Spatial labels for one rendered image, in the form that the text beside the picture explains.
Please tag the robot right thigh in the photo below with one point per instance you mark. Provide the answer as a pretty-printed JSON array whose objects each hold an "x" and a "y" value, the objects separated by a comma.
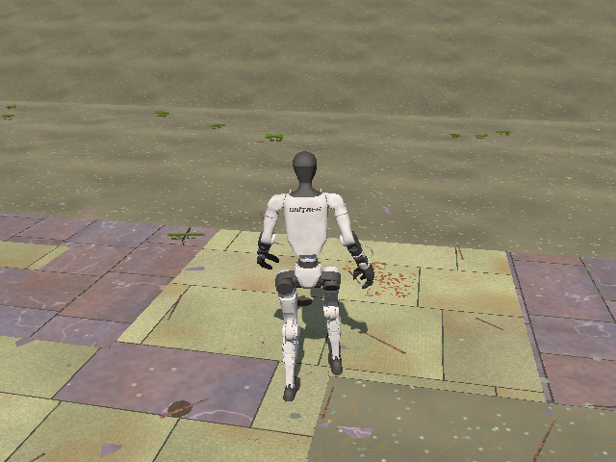
[{"x": 330, "y": 281}]

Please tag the right robot upper arm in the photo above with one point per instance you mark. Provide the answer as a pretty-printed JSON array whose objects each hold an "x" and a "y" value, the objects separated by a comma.
[{"x": 336, "y": 202}]

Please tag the right robot foot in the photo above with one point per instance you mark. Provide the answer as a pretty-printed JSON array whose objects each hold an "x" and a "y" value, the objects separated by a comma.
[{"x": 336, "y": 365}]

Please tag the left robot forearm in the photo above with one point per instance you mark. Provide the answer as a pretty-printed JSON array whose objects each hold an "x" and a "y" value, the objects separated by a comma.
[{"x": 263, "y": 249}]

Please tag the left robot upper arm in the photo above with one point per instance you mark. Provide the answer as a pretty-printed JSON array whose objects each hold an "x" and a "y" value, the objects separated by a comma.
[{"x": 276, "y": 203}]

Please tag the right robot forearm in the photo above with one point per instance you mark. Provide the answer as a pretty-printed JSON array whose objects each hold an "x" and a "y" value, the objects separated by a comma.
[{"x": 358, "y": 254}]

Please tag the left robot hand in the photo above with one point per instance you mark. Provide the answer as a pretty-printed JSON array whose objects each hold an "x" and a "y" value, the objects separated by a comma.
[{"x": 263, "y": 264}]

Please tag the right robot hand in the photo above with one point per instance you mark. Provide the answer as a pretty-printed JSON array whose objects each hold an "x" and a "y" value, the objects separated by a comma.
[{"x": 367, "y": 273}]

